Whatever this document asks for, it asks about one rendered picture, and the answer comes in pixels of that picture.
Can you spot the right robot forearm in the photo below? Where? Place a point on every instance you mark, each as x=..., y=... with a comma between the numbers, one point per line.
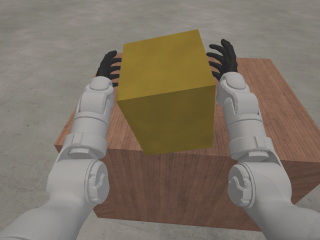
x=248, y=142

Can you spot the carton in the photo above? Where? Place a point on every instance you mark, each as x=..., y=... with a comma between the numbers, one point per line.
x=166, y=92

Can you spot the robot left upper arm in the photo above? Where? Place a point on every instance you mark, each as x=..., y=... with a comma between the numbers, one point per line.
x=74, y=188

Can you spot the robot right upper arm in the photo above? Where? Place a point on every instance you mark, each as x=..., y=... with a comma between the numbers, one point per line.
x=263, y=190

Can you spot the left robot forearm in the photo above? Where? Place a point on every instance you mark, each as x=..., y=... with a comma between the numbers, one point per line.
x=87, y=138

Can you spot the robot right hand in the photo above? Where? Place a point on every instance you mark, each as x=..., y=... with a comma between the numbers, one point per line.
x=228, y=60

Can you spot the pedestal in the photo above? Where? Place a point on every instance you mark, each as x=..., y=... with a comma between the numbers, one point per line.
x=191, y=187

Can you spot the robot left hand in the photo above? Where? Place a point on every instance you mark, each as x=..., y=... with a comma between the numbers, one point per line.
x=105, y=67

